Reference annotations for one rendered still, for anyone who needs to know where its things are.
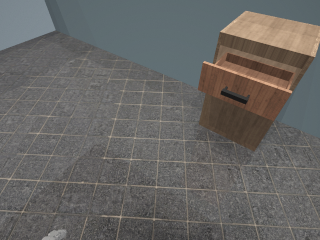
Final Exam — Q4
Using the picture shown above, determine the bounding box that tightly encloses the drawer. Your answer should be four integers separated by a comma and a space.
198, 52, 296, 121

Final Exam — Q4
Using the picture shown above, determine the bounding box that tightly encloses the handle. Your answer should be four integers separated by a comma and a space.
220, 86, 250, 105

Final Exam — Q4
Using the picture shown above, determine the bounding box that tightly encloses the left robot hand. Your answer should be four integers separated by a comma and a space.
42, 229, 67, 240

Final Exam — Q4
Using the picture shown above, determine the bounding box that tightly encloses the cabinet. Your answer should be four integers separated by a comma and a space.
199, 11, 320, 151

